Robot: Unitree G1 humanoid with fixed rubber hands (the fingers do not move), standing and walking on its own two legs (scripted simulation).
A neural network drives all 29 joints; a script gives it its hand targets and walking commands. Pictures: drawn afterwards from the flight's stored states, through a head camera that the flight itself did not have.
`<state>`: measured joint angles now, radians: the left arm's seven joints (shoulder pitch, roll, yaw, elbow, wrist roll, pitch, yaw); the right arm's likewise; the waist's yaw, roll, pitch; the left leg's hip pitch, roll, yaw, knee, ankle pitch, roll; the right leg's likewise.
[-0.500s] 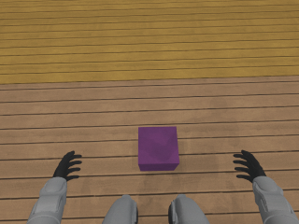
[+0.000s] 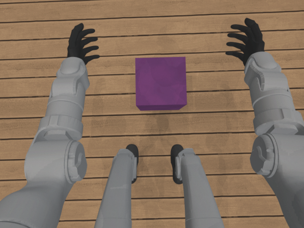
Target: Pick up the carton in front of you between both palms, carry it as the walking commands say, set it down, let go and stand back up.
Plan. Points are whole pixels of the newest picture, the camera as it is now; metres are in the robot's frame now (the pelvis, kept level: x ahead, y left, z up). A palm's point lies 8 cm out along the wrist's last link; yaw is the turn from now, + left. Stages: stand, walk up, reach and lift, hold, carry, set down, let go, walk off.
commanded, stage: reach and lift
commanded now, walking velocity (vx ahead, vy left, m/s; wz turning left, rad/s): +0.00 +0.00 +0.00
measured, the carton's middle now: (159, 87) +0.52 -0.02 -0.53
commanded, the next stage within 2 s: none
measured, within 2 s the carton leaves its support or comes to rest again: leaves its support in 1.86 s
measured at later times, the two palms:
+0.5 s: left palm (104, 71) +0.52 +0.18 -0.27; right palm (219, 69) +0.52 -0.21 -0.26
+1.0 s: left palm (117, 84) +0.51 +0.17 -0.45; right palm (201, 83) +0.51 -0.20 -0.45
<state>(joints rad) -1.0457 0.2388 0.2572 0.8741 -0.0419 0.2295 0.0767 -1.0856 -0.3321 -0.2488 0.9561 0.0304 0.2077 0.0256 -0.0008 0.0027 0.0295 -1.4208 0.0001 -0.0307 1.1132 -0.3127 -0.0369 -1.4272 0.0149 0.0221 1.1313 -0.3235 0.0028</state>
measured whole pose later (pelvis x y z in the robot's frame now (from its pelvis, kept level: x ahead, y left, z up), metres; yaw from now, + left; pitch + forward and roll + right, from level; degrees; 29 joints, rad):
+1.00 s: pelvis -0.03 +0.01 -0.27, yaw +1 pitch +39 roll +2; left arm -1.46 0.32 0.14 1.13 -0.20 0.07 0.14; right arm -1.48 -0.43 -0.10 1.18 0.19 0.06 -0.07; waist -0.01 0.02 0.35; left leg -2.27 -0.07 -0.04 2.12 -0.54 -0.07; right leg -2.28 0.03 0.05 2.14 -0.55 0.03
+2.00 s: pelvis -0.02 +0.01 -0.28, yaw +0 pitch +40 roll +1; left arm -1.27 0.17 0.24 0.83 -0.09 0.23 0.19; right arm -1.28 -0.23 -0.20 0.85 0.09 0.25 -0.14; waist -0.02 0.03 0.17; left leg -2.28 -0.11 -0.07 2.18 -0.59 -0.09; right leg -2.28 0.08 0.07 2.19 -0.59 0.07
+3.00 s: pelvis +0.03 +0.01 -0.02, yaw -1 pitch +32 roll +0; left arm -0.66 -0.10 0.41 0.63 0.19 0.33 0.07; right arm -0.66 0.07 -0.39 0.63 -0.20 0.35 -0.03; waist -0.01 0.01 -0.24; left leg -1.37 -0.10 -0.12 1.29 -0.47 -0.05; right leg -1.37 0.09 0.12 1.29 -0.46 0.04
